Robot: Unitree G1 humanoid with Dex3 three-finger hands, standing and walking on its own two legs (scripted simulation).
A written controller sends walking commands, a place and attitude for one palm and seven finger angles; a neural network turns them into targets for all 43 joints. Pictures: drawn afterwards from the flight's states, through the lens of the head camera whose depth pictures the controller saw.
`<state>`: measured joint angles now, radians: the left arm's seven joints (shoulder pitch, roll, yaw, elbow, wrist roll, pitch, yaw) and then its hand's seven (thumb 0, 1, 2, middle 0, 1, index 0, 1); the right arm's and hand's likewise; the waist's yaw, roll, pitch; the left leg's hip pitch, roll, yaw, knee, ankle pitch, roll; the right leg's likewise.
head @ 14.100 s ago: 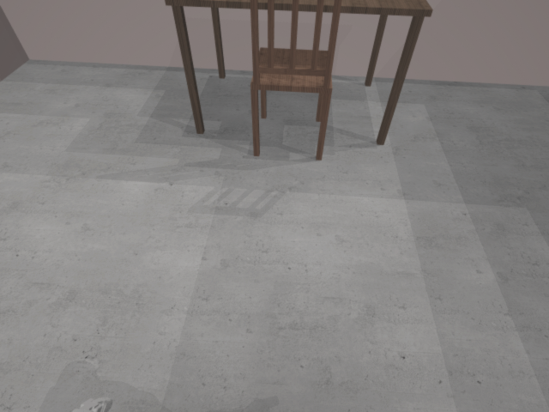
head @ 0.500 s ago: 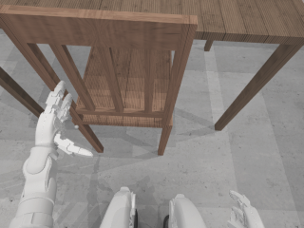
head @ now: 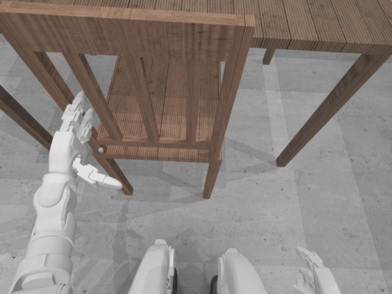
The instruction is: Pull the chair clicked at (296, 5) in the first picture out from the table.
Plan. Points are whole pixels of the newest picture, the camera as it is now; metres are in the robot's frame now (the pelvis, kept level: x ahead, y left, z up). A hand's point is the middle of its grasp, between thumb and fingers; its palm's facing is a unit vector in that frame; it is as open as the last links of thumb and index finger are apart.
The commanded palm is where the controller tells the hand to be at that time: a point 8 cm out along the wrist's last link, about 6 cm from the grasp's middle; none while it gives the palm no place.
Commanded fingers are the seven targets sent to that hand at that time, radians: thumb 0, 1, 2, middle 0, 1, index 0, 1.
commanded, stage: push the fingers through the gap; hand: left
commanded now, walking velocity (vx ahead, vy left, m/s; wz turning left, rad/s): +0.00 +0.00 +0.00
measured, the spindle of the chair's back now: (146, 106) +0.49 +0.13 +0.03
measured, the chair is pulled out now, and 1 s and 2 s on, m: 0.00 0.00 0.00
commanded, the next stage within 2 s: hook a spindle and tug to test in 1.30 s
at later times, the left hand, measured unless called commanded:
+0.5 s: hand (100, 133) +0.42 +0.21 +0.02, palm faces -0.01 -1.00 -0.05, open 16.9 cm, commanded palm +0.41 +0.26 +0.03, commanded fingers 0.00 -0.50 0.30 -0.06 -0.08 -0.06 -0.08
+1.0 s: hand (105, 116) +0.46 +0.21 +0.02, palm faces +0.00 -1.00 -0.04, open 16.9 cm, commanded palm +0.44 +0.25 +0.03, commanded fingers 0.00 -0.50 0.30 -0.06 -0.08 -0.06 -0.08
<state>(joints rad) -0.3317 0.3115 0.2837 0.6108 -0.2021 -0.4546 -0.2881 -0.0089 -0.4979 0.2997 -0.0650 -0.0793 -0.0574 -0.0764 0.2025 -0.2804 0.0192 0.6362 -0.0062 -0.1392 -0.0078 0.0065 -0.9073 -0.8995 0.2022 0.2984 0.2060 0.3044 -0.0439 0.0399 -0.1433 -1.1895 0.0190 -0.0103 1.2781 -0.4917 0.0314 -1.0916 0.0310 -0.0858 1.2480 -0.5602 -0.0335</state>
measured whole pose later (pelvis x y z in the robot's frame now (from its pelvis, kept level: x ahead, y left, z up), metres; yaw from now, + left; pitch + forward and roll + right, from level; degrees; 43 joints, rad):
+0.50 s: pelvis +0.00 +0.01 +0.00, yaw -1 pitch +24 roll -4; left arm -0.53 0.38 0.35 0.85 -0.17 -0.49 -0.32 -0.01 -0.50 0.30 -0.08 -0.08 -0.06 -0.08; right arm 0.26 -0.30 0.02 0.66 -0.02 -0.10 0.01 0.01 -0.91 -0.90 0.20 0.30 0.21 0.30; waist -0.08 0.04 -0.14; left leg -1.23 0.02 -0.01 1.29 -0.49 0.04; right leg -1.12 0.04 -0.08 1.25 -0.55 -0.02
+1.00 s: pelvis -0.01 +0.01 -0.01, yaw -2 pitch +26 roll -5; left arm -0.71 0.44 0.40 1.02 -0.11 -0.51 -0.28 -0.01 -0.50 0.30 -0.06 -0.08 -0.06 -0.08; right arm 0.30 -0.30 0.03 0.65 -0.03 -0.04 0.03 0.00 -0.91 -0.90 0.20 0.30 0.21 0.30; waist -0.13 0.05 -0.13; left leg -1.29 0.03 -0.01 1.32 -0.48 0.05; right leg -1.18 0.04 -0.09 1.27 -0.54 -0.02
